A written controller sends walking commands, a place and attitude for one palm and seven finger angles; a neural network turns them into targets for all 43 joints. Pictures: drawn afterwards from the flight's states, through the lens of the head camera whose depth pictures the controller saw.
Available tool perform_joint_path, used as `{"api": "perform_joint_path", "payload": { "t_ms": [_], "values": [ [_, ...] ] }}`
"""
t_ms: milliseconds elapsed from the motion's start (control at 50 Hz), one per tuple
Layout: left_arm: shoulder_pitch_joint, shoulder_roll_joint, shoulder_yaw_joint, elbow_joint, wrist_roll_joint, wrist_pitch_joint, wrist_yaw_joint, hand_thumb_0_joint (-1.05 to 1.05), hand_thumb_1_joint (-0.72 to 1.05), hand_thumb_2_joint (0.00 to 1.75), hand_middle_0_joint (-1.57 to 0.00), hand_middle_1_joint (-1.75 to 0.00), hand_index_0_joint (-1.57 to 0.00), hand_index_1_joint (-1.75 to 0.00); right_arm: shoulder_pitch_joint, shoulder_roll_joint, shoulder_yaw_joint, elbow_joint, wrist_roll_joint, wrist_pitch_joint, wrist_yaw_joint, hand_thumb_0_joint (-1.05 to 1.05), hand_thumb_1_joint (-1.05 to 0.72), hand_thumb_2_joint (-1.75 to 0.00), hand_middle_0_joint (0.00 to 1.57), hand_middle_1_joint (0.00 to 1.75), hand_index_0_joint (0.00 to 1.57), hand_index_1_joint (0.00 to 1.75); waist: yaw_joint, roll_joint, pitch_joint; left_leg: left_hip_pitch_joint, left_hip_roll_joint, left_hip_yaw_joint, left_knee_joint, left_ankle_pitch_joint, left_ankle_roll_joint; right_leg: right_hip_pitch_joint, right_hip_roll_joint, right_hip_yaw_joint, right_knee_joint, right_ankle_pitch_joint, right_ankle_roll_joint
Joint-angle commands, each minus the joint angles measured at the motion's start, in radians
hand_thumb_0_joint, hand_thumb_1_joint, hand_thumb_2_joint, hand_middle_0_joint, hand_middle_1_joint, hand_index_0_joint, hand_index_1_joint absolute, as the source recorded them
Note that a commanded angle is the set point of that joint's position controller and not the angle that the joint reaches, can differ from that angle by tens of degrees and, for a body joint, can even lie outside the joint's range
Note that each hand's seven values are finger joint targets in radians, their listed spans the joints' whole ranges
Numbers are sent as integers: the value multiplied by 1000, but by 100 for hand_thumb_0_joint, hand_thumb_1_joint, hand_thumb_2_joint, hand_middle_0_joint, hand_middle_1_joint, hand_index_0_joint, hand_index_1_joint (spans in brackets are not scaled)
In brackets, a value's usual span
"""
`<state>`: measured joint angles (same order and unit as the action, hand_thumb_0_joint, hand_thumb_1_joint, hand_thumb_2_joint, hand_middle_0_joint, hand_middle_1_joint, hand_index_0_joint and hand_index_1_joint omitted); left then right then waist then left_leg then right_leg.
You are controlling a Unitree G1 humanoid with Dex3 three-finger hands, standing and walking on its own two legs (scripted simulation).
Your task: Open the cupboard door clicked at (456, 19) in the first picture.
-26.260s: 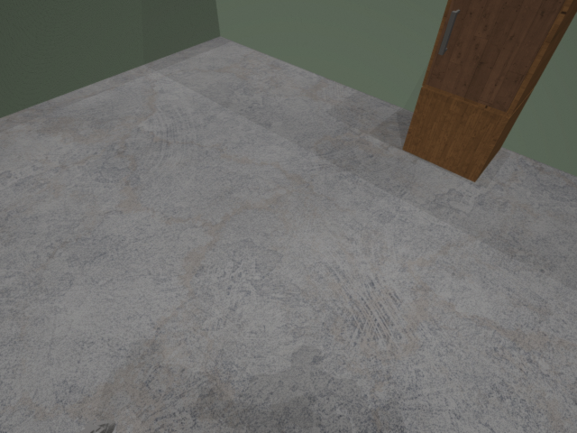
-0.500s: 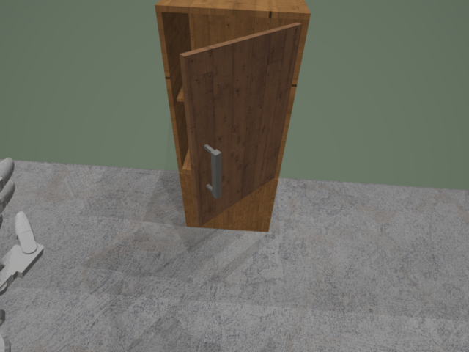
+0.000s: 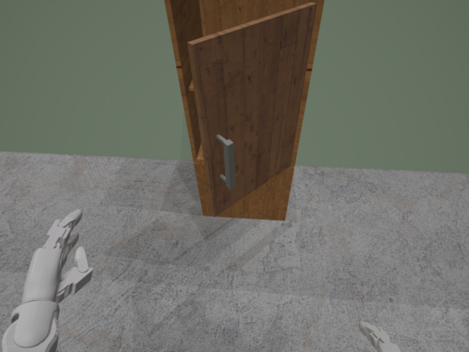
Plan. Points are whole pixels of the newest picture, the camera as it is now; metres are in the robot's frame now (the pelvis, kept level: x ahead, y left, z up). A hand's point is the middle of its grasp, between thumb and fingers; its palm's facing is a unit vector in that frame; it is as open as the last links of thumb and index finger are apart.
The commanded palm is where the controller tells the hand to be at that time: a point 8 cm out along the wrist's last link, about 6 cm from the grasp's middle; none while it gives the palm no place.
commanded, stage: let the arm hang, fingers relaxed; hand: left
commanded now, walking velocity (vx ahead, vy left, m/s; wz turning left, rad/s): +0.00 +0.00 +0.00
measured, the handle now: (225, 162) +0.63 +0.06 -0.08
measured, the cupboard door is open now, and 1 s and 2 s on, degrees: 45 45 45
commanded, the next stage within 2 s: look to check the result in 1.00 s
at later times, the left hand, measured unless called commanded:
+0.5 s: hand out of the picture -0.01 +0.19 -0.16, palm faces +0.02 -0.96 -0.28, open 7.3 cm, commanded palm none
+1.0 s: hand out of the picture +0.04 +0.17 -0.16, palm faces +0.02 -0.97 -0.24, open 7.4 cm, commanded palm none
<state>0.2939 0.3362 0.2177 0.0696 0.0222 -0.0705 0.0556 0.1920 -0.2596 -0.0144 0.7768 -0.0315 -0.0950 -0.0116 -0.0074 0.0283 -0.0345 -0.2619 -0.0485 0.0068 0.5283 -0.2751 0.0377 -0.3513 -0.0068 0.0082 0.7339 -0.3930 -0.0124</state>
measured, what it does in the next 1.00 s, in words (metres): stands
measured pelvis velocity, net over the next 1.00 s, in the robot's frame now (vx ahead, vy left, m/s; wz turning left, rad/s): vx -0.01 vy -0.02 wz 0.01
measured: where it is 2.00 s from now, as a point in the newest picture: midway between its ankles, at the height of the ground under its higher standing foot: outside the picture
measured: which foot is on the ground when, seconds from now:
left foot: down 0.00-1.00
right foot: down 0.00-1.00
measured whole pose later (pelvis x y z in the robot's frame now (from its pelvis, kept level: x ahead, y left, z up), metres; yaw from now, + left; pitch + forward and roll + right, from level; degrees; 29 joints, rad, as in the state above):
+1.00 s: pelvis -0.01 -0.02 +0.01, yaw +0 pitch -2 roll +0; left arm 0.18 0.19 0.01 1.13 0.01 -0.01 0.01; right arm 0.23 -0.20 0.00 1.14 -0.03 0.00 -0.03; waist -0.02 0.02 0.04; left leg -0.16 -0.01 -0.02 0.38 -0.19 0.00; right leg -0.16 0.04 0.01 0.39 -0.20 -0.04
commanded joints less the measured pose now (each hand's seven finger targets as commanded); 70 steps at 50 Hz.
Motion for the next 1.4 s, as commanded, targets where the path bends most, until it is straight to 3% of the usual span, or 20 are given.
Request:
{"api": "perform_joint_path", "payload": {
  "t_ms": [0,20,40,60,100,120,160,200,320,440,520,640,900,1380],
  "values": [
    [31,-4,-125,330,11,56,-38,0,90,90,-20,-30,-20,-30,-24,-160,-42,-46,-5,33,-2,0,-90,-90,20,30,20,30,33,-110,-96,104,231,-177,-16,747,96,98,-11,25,-144,172,-3],
    [33,36,-124,402,13,49,-37,0,90,90,-20,-30,-20,-30,-36,-146,-39,-37,6,40,-1,0,-90,-90,20,30,20,30,39,-130,-104,34,148,-113,13,557,38,204,-45,94,-227,454,-18],
    [1,80,-130,465,13,46,-38,0,90,90,-20,-30,-20,-30,-23,-116,-37,-19,15,50,4,0,-90,-90,20,30,20,30,13,-137,-64,-22,81,-65,26,233,-6,211,-154,207,-291,526,-57],
    [-53,110,-141,522,8,49,-42,0,90,90,-20,-30,-20,-30,0,-111,-33,4,14,63,8,0,-90,-90,20,30,20,30,-17,-102,-18,8,50,-49,5,64,-18,136,-206,246,-331,465,-95],
    [-105,103,-153,629,0,43,-39,0,90,90,-20,-30,-20,-30,-15,-110,-31,53,4,78,-1,0,-90,-90,20,30,20,30,-19,-176,-14,53,54,-47,-17,125,-17,150,-155,221,-334,566,-86],
    [-114,92,-163,675,-3,44,-35,0,90,90,-20,-30,-20,-30,-6,-108,-28,77,8,82,-2,0,-90,-90,20,30,20,30,-22,-169,-22,80,65,-56,-40,146,-18,151,-133,191,-343,521,-73],
    [-105,54,-177,766,-11,47,-34,0,90,90,-20,-30,-20,-30,-5,-84,-13,134,10,82,-8,0,-90,-90,20,30,20,30,-18,5,-9,114,95,-78,-99,225,-16,151,-96,165,-341,436,-53],
    [-64,12,-166,833,-10,50,-31,0,90,90,-20,-30,-20,-30,-3,-66,-13,172,5,83,-16,0,-90,-90,20,30,20,30,0,99,-15,101,116,-88,-121,222,-9,185,-81,139,-361,377,-43],
    [-74,20,-180,955,-15,52,-32,0,90,90,-20,-30,-20,-30,49,-75,-14,259,11,94,-21,0,-90,-90,20,30,20,30,-3,2,34,94,124,-97,-156,147,-7,182,-76,125,-428,263,-49],
    [-74,26,-183,1013,-18,54,-29,0,90,90,-20,-30,-20,-30,85,-75,-11,307,11,96,-23,0,-90,-90,20,30,20,30,-5,-43,70,92,127,-95,-181,128,-6,174,-78,121,-454,206,-50],
    [-72,31,-181,1025,-17,57,-28,0,90,90,-20,-30,-20,-30,94,-77,-14,320,9,99,-21,0,-90,-90,20,30,20,30,-3,-49,105,84,120,-95,-191,79,-4,137,-73,131,-478,98,-50],
    [-83,26,-179,1028,-16,59,-28,0,90,90,-20,-30,-20,-30,102,-66,-11,332,5,96,-19,0,-90,-90,20,30,20,30,-3,-48,123,61,120,-99,-206,59,-5,130,-76,128,-473,72,-48],
    [-93,19,-175,1024,-15,50,-28,0,90,90,-20,-30,-20,-30,74,-72,-10,327,7,81,-23,0,-90,-90,20,30,20,30,1,-10,80,84,134,-111,-214,160,-6,173,-78,111,-433,225,-43],
    [-134,81,-174,1026,-16,40,-30,0,90,90,-20,-30,-20,-30,3,-142,-17,316,10,81,-22,0,-90,-90,20,30,20,30,-3,-35,45,146,144,-111,-224,219,-10,210,-91,111,-450,326,-42]
  ]
}}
